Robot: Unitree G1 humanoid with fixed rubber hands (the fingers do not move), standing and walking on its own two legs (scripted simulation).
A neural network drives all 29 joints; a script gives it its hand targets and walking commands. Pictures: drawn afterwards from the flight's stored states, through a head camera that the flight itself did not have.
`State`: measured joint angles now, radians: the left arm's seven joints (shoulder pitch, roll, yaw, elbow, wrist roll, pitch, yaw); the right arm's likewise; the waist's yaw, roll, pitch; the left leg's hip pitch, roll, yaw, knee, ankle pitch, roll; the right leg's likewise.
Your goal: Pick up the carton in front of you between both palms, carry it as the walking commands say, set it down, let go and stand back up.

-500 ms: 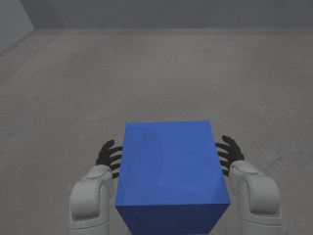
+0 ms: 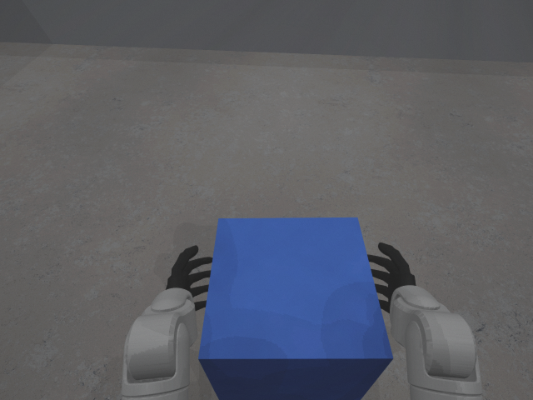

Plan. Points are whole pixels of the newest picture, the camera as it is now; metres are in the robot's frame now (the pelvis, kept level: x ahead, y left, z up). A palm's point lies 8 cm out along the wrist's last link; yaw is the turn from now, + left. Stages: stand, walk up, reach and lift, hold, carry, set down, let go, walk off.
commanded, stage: carry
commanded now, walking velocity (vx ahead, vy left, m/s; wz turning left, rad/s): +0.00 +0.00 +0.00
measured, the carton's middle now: (288, 318) +0.27 -0.01 -0.03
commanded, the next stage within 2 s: none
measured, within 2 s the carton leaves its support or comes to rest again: neither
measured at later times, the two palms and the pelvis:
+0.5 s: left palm (198, 188) +0.47 +0.15 +0.06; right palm (363, 179) +0.48 -0.15 +0.06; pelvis +0.21 -0.02 -0.02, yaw +3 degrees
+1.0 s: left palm (191, 199) +0.49 +0.17 +0.01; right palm (342, 189) +0.51 -0.13 +0.01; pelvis +0.22 +0.00 -0.02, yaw +4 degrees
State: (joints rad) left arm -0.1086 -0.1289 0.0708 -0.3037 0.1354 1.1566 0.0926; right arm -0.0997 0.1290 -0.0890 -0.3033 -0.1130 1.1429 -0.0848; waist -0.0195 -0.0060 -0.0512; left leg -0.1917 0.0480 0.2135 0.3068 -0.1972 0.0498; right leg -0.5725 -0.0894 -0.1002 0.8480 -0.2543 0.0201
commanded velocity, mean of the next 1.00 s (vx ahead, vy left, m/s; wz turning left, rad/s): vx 0.00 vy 0.00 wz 0.00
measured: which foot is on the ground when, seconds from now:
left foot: down 0.00-0.20, up 0.22-0.30, down 0.32-1.00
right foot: up 0.00-0.14, down 0.16-1.00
